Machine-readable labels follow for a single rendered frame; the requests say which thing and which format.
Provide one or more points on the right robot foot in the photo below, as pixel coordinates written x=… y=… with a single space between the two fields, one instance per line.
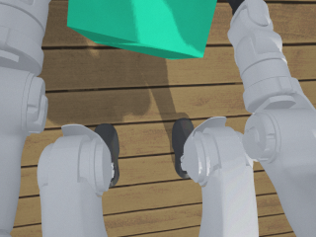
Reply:
x=181 y=130

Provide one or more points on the right robot forearm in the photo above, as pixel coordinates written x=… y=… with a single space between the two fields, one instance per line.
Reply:
x=263 y=68

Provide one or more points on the left robot forearm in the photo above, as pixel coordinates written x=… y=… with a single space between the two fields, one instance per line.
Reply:
x=22 y=28

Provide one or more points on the right robot hand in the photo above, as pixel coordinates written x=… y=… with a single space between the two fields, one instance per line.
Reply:
x=234 y=4

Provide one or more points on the robot left upper arm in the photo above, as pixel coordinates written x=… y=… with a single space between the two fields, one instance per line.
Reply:
x=23 y=110

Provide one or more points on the robot right upper arm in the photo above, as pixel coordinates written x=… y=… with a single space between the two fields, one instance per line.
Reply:
x=284 y=142

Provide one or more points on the carton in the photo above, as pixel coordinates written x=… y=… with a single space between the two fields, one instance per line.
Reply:
x=172 y=29

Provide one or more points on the robot left thigh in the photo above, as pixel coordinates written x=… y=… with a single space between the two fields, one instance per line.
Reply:
x=79 y=172

